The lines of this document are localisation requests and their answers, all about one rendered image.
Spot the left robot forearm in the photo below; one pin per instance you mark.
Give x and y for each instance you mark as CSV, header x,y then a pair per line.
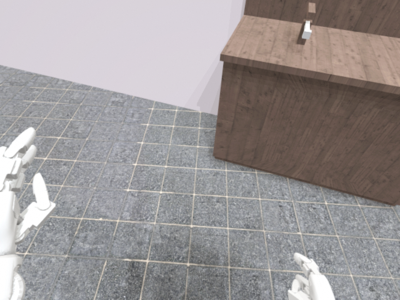
x,y
12,285

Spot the robot right hand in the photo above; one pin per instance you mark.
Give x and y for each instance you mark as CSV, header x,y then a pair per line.
x,y
317,286

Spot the tap lever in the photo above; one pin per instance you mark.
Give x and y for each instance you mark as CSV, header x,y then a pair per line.
x,y
307,32

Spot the robot left hand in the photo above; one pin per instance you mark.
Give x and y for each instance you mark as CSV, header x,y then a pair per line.
x,y
14,161

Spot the counter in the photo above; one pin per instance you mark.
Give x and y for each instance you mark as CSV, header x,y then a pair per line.
x,y
323,110

